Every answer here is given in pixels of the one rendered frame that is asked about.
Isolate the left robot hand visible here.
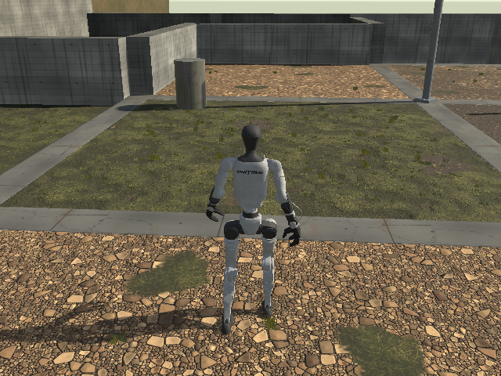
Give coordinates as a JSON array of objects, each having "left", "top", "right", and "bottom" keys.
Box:
[{"left": 206, "top": 208, "right": 224, "bottom": 222}]

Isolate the robot left upper arm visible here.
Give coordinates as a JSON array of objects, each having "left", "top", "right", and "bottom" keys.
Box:
[{"left": 212, "top": 157, "right": 235, "bottom": 199}]

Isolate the robot right thigh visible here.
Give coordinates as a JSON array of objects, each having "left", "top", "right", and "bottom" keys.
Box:
[{"left": 261, "top": 219, "right": 277, "bottom": 271}]

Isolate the right robot shin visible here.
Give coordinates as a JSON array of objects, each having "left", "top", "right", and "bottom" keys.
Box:
[{"left": 263, "top": 258, "right": 274, "bottom": 309}]

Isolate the robot right upper arm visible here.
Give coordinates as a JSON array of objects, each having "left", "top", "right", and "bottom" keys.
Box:
[{"left": 267, "top": 158, "right": 288, "bottom": 204}]

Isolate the robot right forearm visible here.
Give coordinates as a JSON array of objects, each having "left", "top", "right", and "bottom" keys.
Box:
[{"left": 281, "top": 191, "right": 299, "bottom": 229}]

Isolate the robot left forearm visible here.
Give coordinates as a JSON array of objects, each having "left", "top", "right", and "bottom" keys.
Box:
[{"left": 207, "top": 188, "right": 220, "bottom": 212}]

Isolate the right robot hand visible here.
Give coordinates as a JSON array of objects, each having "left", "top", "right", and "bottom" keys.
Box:
[{"left": 283, "top": 225, "right": 301, "bottom": 247}]

